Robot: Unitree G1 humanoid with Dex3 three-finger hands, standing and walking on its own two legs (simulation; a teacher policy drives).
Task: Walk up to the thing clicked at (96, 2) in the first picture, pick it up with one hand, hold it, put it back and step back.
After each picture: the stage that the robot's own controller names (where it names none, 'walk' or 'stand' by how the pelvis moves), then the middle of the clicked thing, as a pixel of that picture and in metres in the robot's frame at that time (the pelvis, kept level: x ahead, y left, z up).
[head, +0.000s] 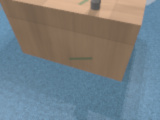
stand; out of the picture +1.04 -0.04 +0.00
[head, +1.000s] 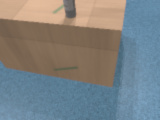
walk; out of the picture +0.90 +0.18 +0.02
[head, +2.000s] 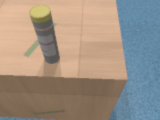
stand; (47, 38) +0.50 +0.20 +0.04
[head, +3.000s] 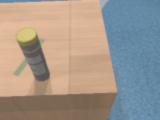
stand; (35, 58) +0.45 +0.22 +0.01
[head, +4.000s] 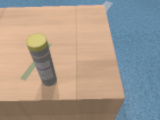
stand; (43, 63) +0.43 +0.19 +0.00
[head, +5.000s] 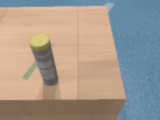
stand; (46, 62) +0.43 +0.19 +0.00
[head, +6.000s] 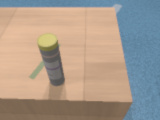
stand; (53, 62) +0.44 +0.17 +0.00
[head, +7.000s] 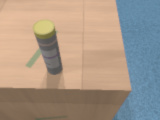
rise first; (50, 51) +0.45 +0.17 +0.01
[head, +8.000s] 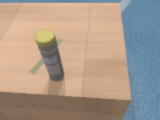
go down; (51, 58) +0.44 +0.19 +0.00
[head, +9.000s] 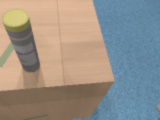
go down; (25, 46) +0.46 +0.18 +0.04
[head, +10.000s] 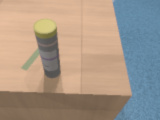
go down; (49, 52) +0.45 +0.16 +0.04
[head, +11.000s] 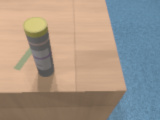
go down; (41, 51) +0.45 +0.16 +0.04
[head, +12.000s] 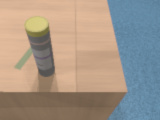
go down; (42, 51) +0.45 +0.16 +0.04
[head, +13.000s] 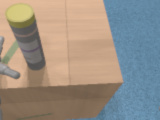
close in; (30, 43) +0.45 +0.18 +0.06
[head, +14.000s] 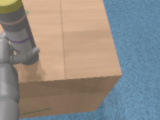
lift; (19, 33) +0.46 +0.19 +0.08
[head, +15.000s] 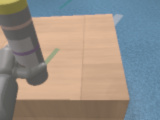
lift; (25, 46) +0.32 +0.18 +0.24
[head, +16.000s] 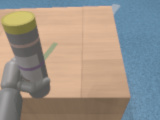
hold; (31, 61) +0.31 +0.17 +0.17
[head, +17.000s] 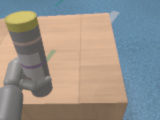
hold; (33, 59) +0.32 +0.16 +0.18
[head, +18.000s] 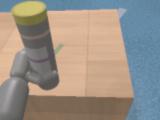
hold; (41, 52) +0.32 +0.15 +0.20
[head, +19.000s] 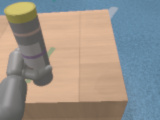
crouch; (33, 50) +0.35 +0.17 +0.18
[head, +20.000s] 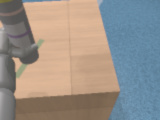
lower; (18, 29) +0.43 +0.20 +0.18
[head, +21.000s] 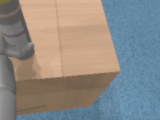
lower; (13, 27) +0.46 +0.20 +0.09
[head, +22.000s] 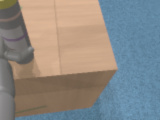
lower; (14, 31) +0.46 +0.19 +0.09
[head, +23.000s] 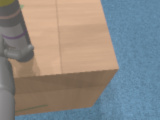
lower; (14, 29) +0.46 +0.19 +0.10
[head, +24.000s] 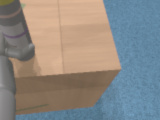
lower; (14, 28) +0.46 +0.19 +0.10
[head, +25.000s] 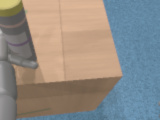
withdraw; (18, 36) +0.44 +0.19 +0.08
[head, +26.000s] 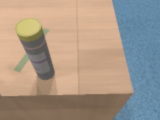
sink last; (39, 54) +0.41 +0.18 +0.05
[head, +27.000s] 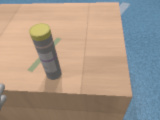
stand; (48, 55) +0.45 +0.19 +0.05
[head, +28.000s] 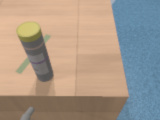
stand; (38, 56) +0.42 +0.21 +0.05
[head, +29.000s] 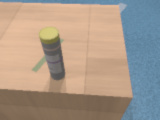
stand; (54, 56) +0.46 +0.18 +0.01
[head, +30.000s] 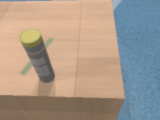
stand; (40, 59) +0.43 +0.21 +0.02
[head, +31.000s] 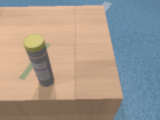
stand; (41, 63) +0.43 +0.20 +0.00
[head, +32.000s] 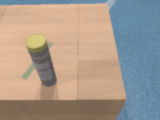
stand; (43, 63) +0.42 +0.19 +0.00
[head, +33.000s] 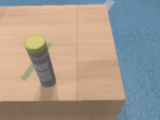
stand; (42, 64) +0.42 +0.20 +0.00
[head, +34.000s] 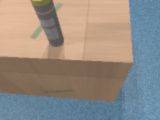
walk; (49, 21) +0.55 +0.19 +0.02
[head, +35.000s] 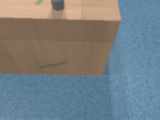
walk; out of the picture +0.81 +0.16 +0.02
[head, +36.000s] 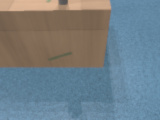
stand; out of the picture +1.07 +0.23 +0.02
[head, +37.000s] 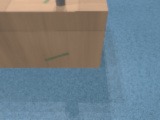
stand; out of the picture +1.07 +0.21 +0.00
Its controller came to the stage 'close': yes
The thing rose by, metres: 0.21
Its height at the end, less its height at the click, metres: +0.00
